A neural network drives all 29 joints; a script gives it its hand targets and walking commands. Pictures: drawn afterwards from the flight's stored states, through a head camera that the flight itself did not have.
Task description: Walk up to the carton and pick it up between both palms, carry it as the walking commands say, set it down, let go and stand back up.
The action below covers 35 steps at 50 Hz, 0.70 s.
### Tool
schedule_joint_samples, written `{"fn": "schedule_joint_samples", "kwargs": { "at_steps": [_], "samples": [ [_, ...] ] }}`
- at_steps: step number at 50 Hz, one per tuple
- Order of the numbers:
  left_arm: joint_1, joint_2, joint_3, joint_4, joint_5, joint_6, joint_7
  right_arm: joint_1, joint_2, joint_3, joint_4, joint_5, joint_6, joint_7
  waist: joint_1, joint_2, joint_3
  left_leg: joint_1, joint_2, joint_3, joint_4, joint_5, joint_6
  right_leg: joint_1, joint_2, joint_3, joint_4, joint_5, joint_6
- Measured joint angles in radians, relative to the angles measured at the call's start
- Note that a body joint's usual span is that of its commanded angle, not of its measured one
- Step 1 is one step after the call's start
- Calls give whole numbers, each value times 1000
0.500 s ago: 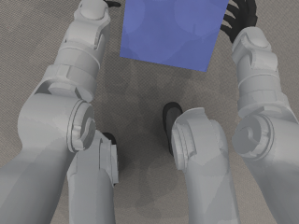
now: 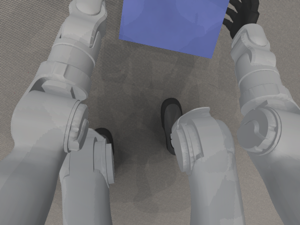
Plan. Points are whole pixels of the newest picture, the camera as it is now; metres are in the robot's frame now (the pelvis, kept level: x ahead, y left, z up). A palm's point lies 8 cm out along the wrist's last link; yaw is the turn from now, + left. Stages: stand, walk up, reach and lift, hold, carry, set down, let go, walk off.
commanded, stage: set down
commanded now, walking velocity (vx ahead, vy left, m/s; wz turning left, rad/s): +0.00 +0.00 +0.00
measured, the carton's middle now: (166, 11) +0.52 -0.15 -0.28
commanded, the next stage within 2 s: let go in 1.80 s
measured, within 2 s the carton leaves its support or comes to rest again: rests again in 0.02 s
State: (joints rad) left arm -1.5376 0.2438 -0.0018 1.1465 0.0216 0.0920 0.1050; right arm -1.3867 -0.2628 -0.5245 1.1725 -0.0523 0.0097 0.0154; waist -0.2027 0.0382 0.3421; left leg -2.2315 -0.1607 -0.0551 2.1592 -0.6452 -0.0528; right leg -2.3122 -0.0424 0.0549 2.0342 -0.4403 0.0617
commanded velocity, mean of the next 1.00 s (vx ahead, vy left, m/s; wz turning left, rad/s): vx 0.00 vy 0.00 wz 0.00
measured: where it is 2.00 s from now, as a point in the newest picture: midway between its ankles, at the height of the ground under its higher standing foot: (139, 150)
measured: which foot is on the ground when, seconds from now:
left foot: down 0.00-1.00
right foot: down 0.00-1.00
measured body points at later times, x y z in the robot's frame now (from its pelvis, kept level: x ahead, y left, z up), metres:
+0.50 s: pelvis -0.01 -0.01 +0.00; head +0.36 -0.05 +0.23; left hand +0.58 +0.01 -0.19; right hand +0.46 -0.33 -0.19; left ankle +0.09 +0.11 -0.36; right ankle +0.14 -0.15 -0.36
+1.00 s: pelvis +0.00 -0.02 +0.08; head +0.34 -0.07 +0.37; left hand +0.59 +0.00 -0.04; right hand +0.46 -0.34 -0.04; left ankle +0.09 +0.11 -0.36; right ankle +0.14 -0.15 -0.36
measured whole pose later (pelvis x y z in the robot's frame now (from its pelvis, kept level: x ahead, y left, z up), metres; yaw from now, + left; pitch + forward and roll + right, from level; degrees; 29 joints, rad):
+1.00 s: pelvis +0.00 -0.02 +0.08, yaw -1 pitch +45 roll +2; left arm -1.37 0.29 0.07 0.95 -0.02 0.22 0.13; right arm -1.16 -0.24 -0.42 0.83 0.06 0.14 -0.06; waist -0.20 0.05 0.09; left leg -2.04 -0.08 -0.05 1.86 -0.60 -0.06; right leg -2.15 0.00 0.05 1.76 -0.38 0.02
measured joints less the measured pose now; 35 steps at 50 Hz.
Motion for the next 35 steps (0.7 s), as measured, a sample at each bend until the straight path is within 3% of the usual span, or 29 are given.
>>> {"fn": "schedule_joint_samples", "kwargs": {
  "at_steps": [8, 18, 25, 35],
  "samples": [
    [1, 69, -107, -9, -102, -4, 14, 12, -47, 63, 26, 102, -48, -47, 4, -8, 48, 10, 14, -11, -7, 12, -8, 10, -9, -21, -9, 13, -20],
    [-13, 109, -112, -33, -136, 3, 4, 16, -75, 122, -1, 175, -40, -59, 6, -14, 80, 13, 30, -28, 24, 18, -19, 13, -18, -50, 12, 29, -44],
    [25, 112, -80, -107, -138, 35, 18, 30, -46, 133, -92, 184, -3, -80, 10, -7, 47, 29, 52, -23, 16, 16, -18, 19, -2, -50, 1, 42, -47],
    [49, 96, -8, -101, -135, 77, 32, 98, -19, 149, -200, 162, 57, -97, 2, 26, -81, 72, 82, 12, -70, 17, 0, 43, 32, -17, -75, 52, -32]
  ]
}}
